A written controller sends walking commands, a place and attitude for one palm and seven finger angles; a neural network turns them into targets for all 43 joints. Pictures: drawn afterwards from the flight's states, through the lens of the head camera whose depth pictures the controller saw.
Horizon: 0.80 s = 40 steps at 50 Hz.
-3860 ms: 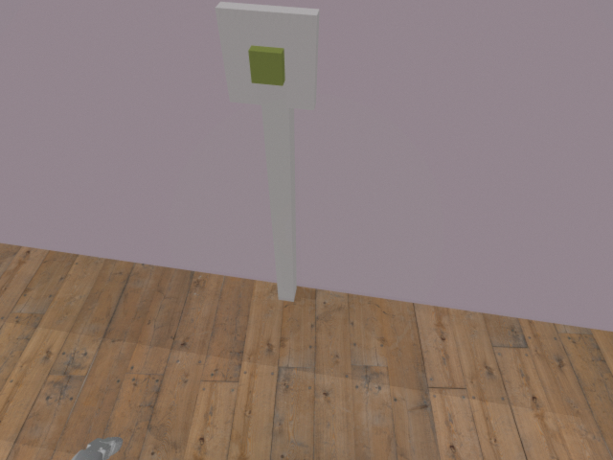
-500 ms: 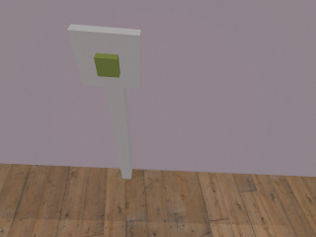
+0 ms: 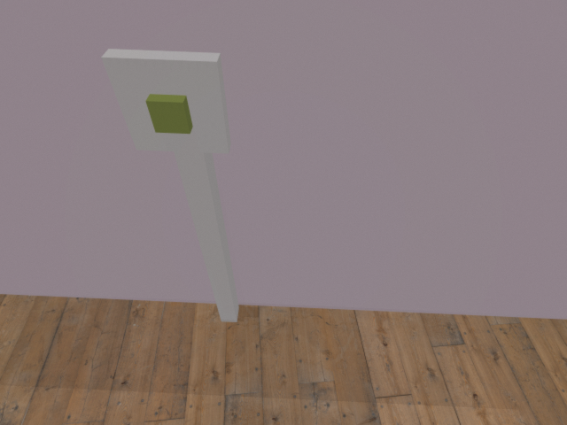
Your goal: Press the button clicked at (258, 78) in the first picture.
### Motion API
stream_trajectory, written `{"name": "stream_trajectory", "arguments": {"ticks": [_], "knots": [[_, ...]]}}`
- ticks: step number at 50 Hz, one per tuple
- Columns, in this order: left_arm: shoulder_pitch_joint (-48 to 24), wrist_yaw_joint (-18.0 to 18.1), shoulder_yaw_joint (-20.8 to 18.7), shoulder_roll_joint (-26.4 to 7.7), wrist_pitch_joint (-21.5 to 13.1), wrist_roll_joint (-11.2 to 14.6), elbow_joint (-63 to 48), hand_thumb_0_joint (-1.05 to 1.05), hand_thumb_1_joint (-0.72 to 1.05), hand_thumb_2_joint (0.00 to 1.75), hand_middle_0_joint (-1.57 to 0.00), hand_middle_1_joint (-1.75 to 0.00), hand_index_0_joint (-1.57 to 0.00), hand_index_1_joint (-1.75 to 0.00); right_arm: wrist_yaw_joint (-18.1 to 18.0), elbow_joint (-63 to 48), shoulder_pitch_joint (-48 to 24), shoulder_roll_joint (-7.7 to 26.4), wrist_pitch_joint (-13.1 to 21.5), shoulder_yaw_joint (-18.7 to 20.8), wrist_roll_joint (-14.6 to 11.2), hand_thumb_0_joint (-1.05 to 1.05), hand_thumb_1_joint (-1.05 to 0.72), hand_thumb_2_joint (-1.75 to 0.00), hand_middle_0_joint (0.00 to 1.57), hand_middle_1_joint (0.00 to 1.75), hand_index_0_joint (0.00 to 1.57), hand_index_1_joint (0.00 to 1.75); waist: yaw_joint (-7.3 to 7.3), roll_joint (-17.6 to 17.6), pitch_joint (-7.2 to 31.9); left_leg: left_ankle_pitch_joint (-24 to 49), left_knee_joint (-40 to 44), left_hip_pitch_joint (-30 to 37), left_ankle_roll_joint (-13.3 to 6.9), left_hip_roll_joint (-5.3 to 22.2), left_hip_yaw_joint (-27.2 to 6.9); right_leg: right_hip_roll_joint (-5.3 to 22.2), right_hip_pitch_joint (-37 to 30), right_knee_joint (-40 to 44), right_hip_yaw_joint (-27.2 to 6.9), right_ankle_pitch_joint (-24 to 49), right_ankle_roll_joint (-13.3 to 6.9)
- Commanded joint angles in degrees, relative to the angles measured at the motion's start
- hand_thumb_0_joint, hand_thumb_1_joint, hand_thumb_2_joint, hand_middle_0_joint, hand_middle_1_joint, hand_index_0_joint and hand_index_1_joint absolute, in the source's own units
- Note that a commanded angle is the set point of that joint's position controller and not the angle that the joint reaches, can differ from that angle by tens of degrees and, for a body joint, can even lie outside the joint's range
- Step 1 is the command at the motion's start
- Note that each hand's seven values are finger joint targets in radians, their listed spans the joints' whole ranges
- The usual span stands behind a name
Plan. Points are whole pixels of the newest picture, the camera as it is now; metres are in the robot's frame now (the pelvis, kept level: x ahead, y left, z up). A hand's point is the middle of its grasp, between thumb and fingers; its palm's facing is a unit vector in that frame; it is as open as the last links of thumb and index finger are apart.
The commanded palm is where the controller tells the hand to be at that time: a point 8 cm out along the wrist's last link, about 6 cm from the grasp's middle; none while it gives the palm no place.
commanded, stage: come to a stop and stand still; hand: left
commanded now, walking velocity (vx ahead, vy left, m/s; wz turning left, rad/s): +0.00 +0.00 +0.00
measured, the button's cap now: (171, 113) +0.55 +0.23 +0.15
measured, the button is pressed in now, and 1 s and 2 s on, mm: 0 0 0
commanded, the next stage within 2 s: look again from close up in 0.08 s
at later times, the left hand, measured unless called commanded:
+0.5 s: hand out of the picture +0.02 +0.22 -0.18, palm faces +0.03 -0.97 -0.22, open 7.4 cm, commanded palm none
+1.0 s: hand out of the picture +0.02 +0.20 -0.19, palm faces +0.00 -0.98 -0.18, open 7.4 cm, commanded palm none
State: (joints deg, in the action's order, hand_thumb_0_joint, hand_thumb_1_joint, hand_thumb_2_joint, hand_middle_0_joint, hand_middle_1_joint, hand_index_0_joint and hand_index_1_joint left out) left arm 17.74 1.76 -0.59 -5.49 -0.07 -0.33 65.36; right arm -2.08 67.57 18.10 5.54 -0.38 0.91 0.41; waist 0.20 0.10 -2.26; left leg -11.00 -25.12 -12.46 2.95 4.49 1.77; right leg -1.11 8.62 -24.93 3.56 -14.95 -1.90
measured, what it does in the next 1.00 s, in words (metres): stands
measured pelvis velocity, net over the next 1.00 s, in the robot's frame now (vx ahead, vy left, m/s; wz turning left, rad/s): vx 0.04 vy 0.03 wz -0.01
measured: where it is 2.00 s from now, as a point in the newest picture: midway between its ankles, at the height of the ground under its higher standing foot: outside the picture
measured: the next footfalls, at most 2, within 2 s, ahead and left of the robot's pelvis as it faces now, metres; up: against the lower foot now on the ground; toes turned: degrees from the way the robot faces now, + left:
none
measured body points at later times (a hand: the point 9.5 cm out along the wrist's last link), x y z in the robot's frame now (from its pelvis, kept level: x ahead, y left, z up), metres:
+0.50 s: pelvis +0.00 +0.04 -0.01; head +0.00 +0.03 +0.44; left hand +0.02 +0.27 -0.16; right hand +0.01 -0.19 -0.17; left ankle +0.02 +0.15 -0.74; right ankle -0.01 -0.09 -0.74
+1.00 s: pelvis +0.04 +0.03 -0.01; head +0.05 +0.03 +0.44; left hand +0.02 +0.25 -0.17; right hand +0.04 -0.19 -0.17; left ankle +0.02 +0.15 -0.74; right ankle -0.01 -0.09 -0.74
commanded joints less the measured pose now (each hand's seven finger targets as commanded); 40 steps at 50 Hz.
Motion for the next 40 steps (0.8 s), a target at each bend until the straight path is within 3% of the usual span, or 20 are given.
{"name": "stream_trajectory", "arguments": {"ticks": [1,8,9,10,11,12,14,15,16,17,19,20,28,38,40], "knots": [[4.28,0.37,-0.95,-6.08,-0.90,0.00,-1.03,0.00,0.90,0.90,-0.20,-0.30,-0.20,-0.30,-0.42,-1.40,3.08,5.07,0.63,0.84,0.29,0.00,-0.90,-0.90,0.20,0.30,0.20,0.30,0.08,-0.16,-2.38,3.16,3.51,2.08,-2.17,1.47,-1.71,6.74,5.43,8.42,-7.34,0.65,-0.08],[5.14,0.39,-0.94,-5.70,-0.98,-0.22,-0.96,0.00,0.90,0.90,-0.20,-0.30,-0.20,-0.30,-0.26,-1.79,2.84,5.00,0.59,0.77,0.38,0.00,-0.90,-0.90,0.20,0.30,0.20,0.30,0.11,-0.50,-4.12,1.93,3.48,1.84,-2.37,1.18,-1.50,6.71,7.55,9.14,-7.66,-2.13,-0.13],[8.99,2.55,-0.79,-7.76,-2.88,-1.31,0.04,0.00,0.90,0.90,-0.20,-0.30,-0.20,-0.30,0.59,-6.47,-4.25,6.69,1.85,0.38,0.03,0.00,-0.90,-0.90,0.20,0.30,0.20,0.30,-2.55,-3.01,-4.63,0.71,-10.07,-5.27,-0.99,0.42,-0.53,10.93,4.89,7.66,-12.19,28.59,2.44],[5.88,2.19,-0.99,-9.98,-3.40,-1.20,-3.17,0.00,0.90,0.90,-0.20,-0.30,-0.20,-0.30,0.92,-8.57,-0.28,3.69,1.24,0.31,0.11,0.00,-0.90,-0.90,0.20,0.30,0.20,0.30,1.57,-3.13,0.15,-8.61,-11.01,-4.89,-2.39,-0.89,-1.53,14.07,3.73,7.31,-12.28,20.92,-0.92],[3.03,1.89,-0.91,-9.81,-3.43,-1.21,-4.43,0.00,0.90,0.90,-0.20,-0.30,-0.20,-0.30,1.10,-8.00,1.84,4.16,1.17,0.34,0.15,0.00,-0.90,-0.90,0.20,0.30,0.20,0.30,2.38,-3.24,1.98,-8.09,-10.35,-2.74,-2.53,-0.85,-0.56,12.83,5.87,7.08,-10.35,9.16,-2.98],[0.89,1.69,-1.09,-9.32,-3.35,-1.17,-5.58,0.00,0.90,0.90,-0.20,-0.30,-0.20,-0.30,1.30,-8.23,3.73,4.16,1.35,0.18,0.44,0.00,-0.90,-0.90,0.20,0.30,0.20,0.30,3.00,-0.30,2.79,-4.65,-7.47,-0.22,-2.60,-1.06,-0.34,11.45,7.32,5.20,-8.21,4.77,-3.29],[1.73,1.34,-0.75,-7.66,-2.88,-0.67,-5.75,0.00,0.90,0.90,-0.20,-0.30,-0.20,-0.30,1.20,-8.61,4.88,5.74,1.81,-0.03,0.62,0.00,-0.90,-0.90,0.20,0.30,0.20,0.30,2.16,0.88,0.23,0.50,-3.42,-0.89,-3.67,0.61,-2.83,7.42,9.57,2.46,-6.40,-2.05,-1.98],[2.20,1.22,-0.45,-7.55,-2.22,-0.65,-5.89,0.00,0.90,0.90,-0.20,-0.30,-0.20,-0.30,1.10,-8.99,3.90,6.48,1.80,-0.01,0.58,0.00,-0.90,-0.90,0.20,0.30,0.20,0.30,1.34,3.60,-1.19,-0.87,-1.84,-3.20,-4.13,1.06,-4.18,6.24,9.04,1.89,-5.80,-5.27,-1.38],[2.70,1.10,-0.41,-7.51,-1.77,-0.68,-5.82,0.00,0.90,0.90,-0.20,-0.30,-0.20,-0.30,0.99,-9.54,3.13,6.89,1.68,-0.06,0.57,0.00,-0.90,-0.90,0.20,0.30,0.20,0.30,0.80,4.17,-3.02,-3.36,-0.19,-5.74,-4.56,1.23,-5.25,5.46,8.51,1.53,-5.43,-6.92,-1.03],[2.95,0.99,-0.33,-7.48,-1.50,-0.75,-5.84,0.00,0.90,0.90,-0.20,-0.30,-0.20,-0.30,0.98,-9.99,2.87,7.28,1.65,-0.10,0.64,0.00,-0.90,-0.90,0.20,0.30,0.20,0.30,0.40,4.58,-4.05,-4.53,0.92,-7.24,-5.00,1.43,-6.27,5.02,7.98,0.93,-4.96,-6.79,-0.82],[3.38,0.74,-0.13,-7.62,-1.31,-0.68,-5.93,0.00,0.90,0.90,-0.20,-0.30,-0.20,-0.30,0.93,-10.64,2.54,8.06,1.64,-0.20,0.62,0.00,-0.90,-0.90,0.20,0.30,0.20,0.30,-0.13,0.37,-4.49,-6.79,2.45,-8.22,-5.18,1.27,-6.82,4.92,7.01,0.87,-4.89,-6.89,-0.53],[3.48,0.67,-0.08,-7.59,-1.21,-0.70,-5.98,0.00,0.90,0.90,-0.20,-0.30,-0.20,-0.30,0.93,-10.63,2.44,8.52,1.72,-0.16,0.65,0.00,-0.90,-0.90,0.20,0.30,0.20,0.30,-0.11,0.02,-3.88,-6.83,2.97,-7.40,-5.27,1.29,-6.82,4.96,6.99,0.60,-4.88,-6.36,-0.45],[2.69,0.42,0.05,-9.15,-0.90,-0.56,-6.42,0.00,0.90,0.90,-0.20,-0.30,-0.20,-0.30,0.91,-9.54,1.42,10.03,2.09,-0.39,0.53,0.00,-0.90,-0.90,0.20,0.30,0.20,0.30,-0.92,1.47,-1.47,-1.27,4.19,-4.65,-5.77,1.61,-6.60,5.46,3.69,-0.20,-3.71,-0.28,0.40],[2.24,0.45,0.09,-10.04,-1.17,-0.45,-5.12,0.00,0.90,0.90,-0.20,-0.30,-0.20,-0.30,0.65,-7.49,0.59,10.15,2.24,-0.49,0.25,0.00,-0.90,-0.90,0.20,0.30,0.20,0.30,-0.49,0.40,1.11,9.77,1.35,0.72,-5.40,1.16,-4.37,6.54,2.10,0.23,-4.29,7.48,0.63],[2.52,0.43,0.04,-9.82,-1.05,-0.54,-4.51,0.00,0.90,0.90,-0.20,-0.30,-0.20,-0.30,0.58,-6.75,0.99,10.06,2.17,-0.60,0.30,0.00,-0.90,-0.90,0.20,0.30,0.20,0.30,-0.36,0.50,1.40,7.49,1.48,1.37,-5.46,1.34,-4.17,6.26,1.91,-0.31,-3.83,4.86,0.52]]}}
